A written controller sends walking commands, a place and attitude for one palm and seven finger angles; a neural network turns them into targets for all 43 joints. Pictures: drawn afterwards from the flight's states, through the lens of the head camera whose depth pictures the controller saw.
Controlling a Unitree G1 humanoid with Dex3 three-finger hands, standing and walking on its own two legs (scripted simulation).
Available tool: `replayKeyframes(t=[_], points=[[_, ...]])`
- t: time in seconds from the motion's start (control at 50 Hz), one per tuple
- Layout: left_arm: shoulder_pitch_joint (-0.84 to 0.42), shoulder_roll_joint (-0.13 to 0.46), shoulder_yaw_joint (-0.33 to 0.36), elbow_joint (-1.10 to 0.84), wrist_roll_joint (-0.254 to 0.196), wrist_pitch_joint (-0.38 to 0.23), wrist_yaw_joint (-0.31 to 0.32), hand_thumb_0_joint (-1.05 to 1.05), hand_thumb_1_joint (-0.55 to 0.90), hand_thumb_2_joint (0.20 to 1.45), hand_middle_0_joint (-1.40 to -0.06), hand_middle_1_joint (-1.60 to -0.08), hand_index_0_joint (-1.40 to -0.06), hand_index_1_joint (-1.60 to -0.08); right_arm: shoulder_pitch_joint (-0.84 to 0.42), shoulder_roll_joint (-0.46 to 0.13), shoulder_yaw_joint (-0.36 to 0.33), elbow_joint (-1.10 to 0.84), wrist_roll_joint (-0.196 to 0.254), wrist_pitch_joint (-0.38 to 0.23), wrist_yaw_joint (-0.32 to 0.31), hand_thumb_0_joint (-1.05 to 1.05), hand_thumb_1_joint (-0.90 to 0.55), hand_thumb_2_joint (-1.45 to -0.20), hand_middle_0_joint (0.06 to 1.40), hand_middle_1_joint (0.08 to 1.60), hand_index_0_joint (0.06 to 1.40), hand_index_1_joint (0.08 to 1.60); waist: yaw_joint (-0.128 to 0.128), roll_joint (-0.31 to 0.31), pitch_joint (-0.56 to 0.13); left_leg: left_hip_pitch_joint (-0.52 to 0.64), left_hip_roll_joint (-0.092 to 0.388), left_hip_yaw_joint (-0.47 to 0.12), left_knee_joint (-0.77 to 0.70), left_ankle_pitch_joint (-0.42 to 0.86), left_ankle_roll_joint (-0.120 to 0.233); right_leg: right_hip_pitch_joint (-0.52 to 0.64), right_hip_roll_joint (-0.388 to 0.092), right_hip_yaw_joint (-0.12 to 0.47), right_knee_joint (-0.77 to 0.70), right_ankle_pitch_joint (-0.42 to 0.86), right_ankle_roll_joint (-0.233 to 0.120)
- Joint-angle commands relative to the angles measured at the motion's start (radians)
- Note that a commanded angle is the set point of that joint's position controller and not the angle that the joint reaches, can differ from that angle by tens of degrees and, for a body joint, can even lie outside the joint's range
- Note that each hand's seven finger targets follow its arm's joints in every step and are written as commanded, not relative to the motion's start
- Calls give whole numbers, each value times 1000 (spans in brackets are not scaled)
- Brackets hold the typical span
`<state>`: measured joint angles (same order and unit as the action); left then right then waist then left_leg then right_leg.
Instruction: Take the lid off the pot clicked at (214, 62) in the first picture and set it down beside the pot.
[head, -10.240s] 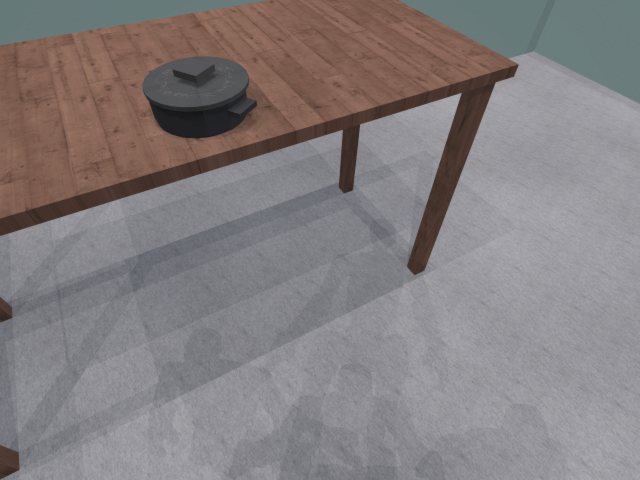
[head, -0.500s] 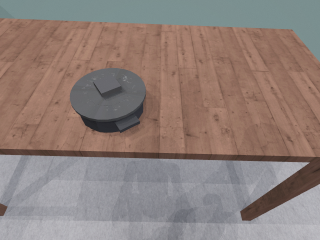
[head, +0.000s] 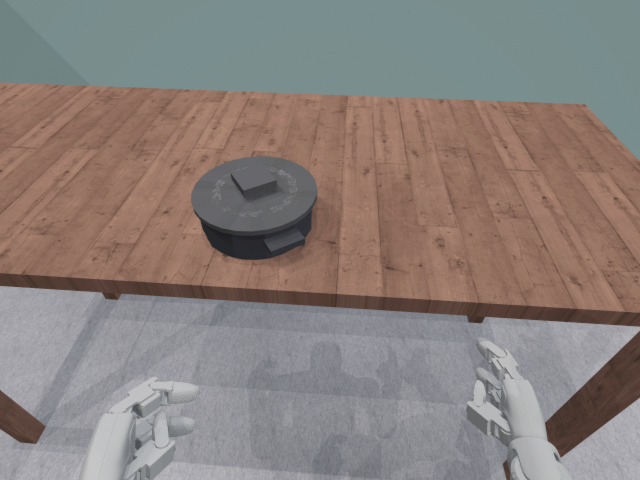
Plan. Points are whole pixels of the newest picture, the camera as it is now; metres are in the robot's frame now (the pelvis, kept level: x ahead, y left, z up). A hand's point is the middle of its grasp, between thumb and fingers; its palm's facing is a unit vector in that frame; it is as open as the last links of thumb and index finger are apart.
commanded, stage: lift the closed hand beside the body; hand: left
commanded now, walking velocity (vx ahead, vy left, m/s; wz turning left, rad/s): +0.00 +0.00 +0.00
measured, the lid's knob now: (253, 179) +0.48 +0.15 +0.15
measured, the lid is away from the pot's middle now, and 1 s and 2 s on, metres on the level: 0.00 0.00 0.00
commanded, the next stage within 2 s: raise the hand higher, near the body in 0.22 s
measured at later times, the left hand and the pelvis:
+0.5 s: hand (80, 401) +0.15 +0.24 +0.12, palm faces +0.33 -0.83 -0.46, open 3.1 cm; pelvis +0.00 +0.01 +0.00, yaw -1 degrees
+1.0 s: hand (69, 332) +0.18 +0.24 +0.20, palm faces +0.41 -0.81 -0.43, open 3.1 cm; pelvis +0.01 +0.01 +0.00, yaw -1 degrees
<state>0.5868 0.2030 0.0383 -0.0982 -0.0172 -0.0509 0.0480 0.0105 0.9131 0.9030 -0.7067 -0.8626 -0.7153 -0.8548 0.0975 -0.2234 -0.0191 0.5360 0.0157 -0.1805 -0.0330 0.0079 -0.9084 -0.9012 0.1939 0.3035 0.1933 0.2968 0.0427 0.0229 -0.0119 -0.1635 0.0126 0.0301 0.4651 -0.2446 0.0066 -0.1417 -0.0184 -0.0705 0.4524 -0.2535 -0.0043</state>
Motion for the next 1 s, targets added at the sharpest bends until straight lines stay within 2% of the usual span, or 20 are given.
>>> replayKeyframes(t=[0.0,0.08,0.14,0.2,0.24,0.26,0.3,0.36,0.44,0.46,0.5,0.54,0.58,0.64,0.68,0.74,0.76,0.82,0.88,0.98], points=[[-51,127,95,-335,-20,-83,14,0,900,900,-1124,-1308,-1124,-1308,-15,-73,-1,-145,-8,-27,-26,0,-900,-900,200,300,200,300,-18,53,38,33,-17,4,-78,-6,21,-93,-3,28,-149,-38,-3],[-44,152,125,-414,-20,-87,19,0,900,900,-1300,-1500,-1300,-1500,-22,-79,5,-149,-15,-34,-30,0,-900,-900,200,300,200,300,-11,45,31,46,-12,-8,-78,16,23,-70,0,22,-149,-12,-5],[6,207,203,-460,-16,-88,30,0,900,900,-1300,-1500,-1300,-1500,-41,-82,5,-138,-16,-44,-27,0,-900,-900,200,300,200,300,9,49,9,57,-8,-15,-77,48,19,-43,6,20,-144,10,-7],[34,203,213,-502,-19,-92,30,0,900,900,-1300,-1500,-1300,-1500,-55,-70,7,-130,-16,-54,-30,0,-900,-900,200,300,200,300,18,24,29,42,-4,-24,-87,76,20,-22,3,16,-134,36,-7],[65,249,278,-520,-17,-92,39,0,900,900,-1300,-1500,-1300,-1500,-71,-73,2,-119,-14,-61,-29,0,-900,-900,200,300,200,300,29,15,17,44,1,-28,-86,73,17,-17,8,16,-134,27,-6],[59,226,255,-562,-15,-101,37,0,900,900,-1300,-1500,-1300,-1500,-72,-66,7,-123,-13,-68,-30,0,-900,-900,200,300,200,300,28,28,22,41,1,-32,-90,91,17,-10,6,14,-127,42,-9],[70,254,292,-584,-15,-105,45,0,900,900,-1300,-1500,-1300,-1500,-72,-67,4,-114,-10,-77,-32,0,-900,-900,200,300,200,300,36,43,17,45,5,-34,-92,88,15,-8,6,14,-123,40,-7],[85,219,276,-539,-12,-110,41,0,900,900,-1300,-1500,-1300,-1500,-76,-68,-4,-99,-6,-84,-30,0,-900,-900,200,300,200,300,29,-18,49,35,6,-31,-95,68,20,-31,6,14,-129,11,-3],[78,280,343,-596,-11,-130,52,0,900,900,-1300,-1500,-1300,-1500,-77,-77,-11,-88,-4,-99,-33,0,-900,-900,200,300,200,300,37,2,20,49,7,-26,-89,62,20,-25,8,20,-127,11,-1],[64,279,338,-633,-11,-141,54,0,900,900,-1300,-1500,-1300,-1500,-69,-75,-10,-94,-5,-106,-36,0,-900,-900,200,300,200,300,38,6,-3,54,5,-26,-89,80,22,-11,4,22,-123,27,-3],[84,261,336,-605,-12,-141,54,0,900,900,-1300,-1500,-1300,-1500,-67,-72,-11,-85,-4,-106,-36,0,-900,-900,200,300,200,300,40,5,26,47,7,-26,-92,93,20,-16,6,17,-116,42,-4],[91,288,373,-629,-12,-147,59,0,900,900,-1300,-1500,-1300,-1500,-68,-77,-17,-81,-3,-109,-33,0,-900,-900,200,300,200,300,43,44,5,64,9,-19,-80,121,18,-13,8,24,-112,75,-6],[84,263,350,-629,-15,-152,55,0,900,900,-1300,-1500,-1300,-1500,-66,-70,-15,-82,-2,-109,-32,0,-900,-900,200,300,200,300,39,27,18,56,10,-21,-83,135,17,-10,5,18,-106,91,-7],[57,288,380,-666,-17,-158,56,0,900,900,-1300,-1500,-1300,-1500,-68,-78,-18,-85,-1,-105,-29,0,-900,-900,200,300,200,300,39,37,9,70,11,-19,-75,150,16,-12,10,21,-104,111,-8],[22,269,353,-688,-19,-163,52,0,900,900,-1300,-1500,-1300,-1500,-61,-75,-11,-90,0,-105,-28,0,-900,-900,200,300,200,300,35,61,22,65,12,-26,-82,154,13,-10,7,20,-98,111,-10],[1,299,397,-682,-25,-161,55,0,900,900,-1300,-1500,-1300,-1500,-63,-81,-13,-86,-2,-96,-27,0,-900,-900,200,300,200,300,37,39,17,74,11,-22,-74,157,14,-13,12,23,-104,120,-10],[-14,278,374,-689,-26,-165,51,0,900,900,-1300,-1500,-1300,-1500,-64,-73,-8,-90,-5,-95,-27,0,-900,-900,200,300,200,300,36,34,12,74,9,-21,-78,160,16,-7,7,21,-104,126,-10],[-47,279,371,-715,-29,-165,48,0,900,900,-1300,-1500,-1300,-1500,-60,-78,-4,-93,-5,-92,-24,0,-900,-900,200,300,200,300,36,73,8,81,10,-25,-77,182,13,2,5,22,-94,147,-11],[-50,284,387,-704,-30,-163,50,0,900,900,-1300,-1500,-1300,-1500,-61,-72,-2,-88,-8,-88,-21,0,-900,-900,200,300,200,300,37,35,-1,86,14,-27,-73,198,12,4,7,17,-88,163,-12],[-95,286,397,-729,-37,-166,46,0,900,900,-1300,-1500,-1300,-1500,-64,-74,2,-89,-8,-75,-17,0,-900,-900,200,300,200,300,36,46,-18,96,15,-24,-67,227,11,12,4,20,-84,191,-13]])
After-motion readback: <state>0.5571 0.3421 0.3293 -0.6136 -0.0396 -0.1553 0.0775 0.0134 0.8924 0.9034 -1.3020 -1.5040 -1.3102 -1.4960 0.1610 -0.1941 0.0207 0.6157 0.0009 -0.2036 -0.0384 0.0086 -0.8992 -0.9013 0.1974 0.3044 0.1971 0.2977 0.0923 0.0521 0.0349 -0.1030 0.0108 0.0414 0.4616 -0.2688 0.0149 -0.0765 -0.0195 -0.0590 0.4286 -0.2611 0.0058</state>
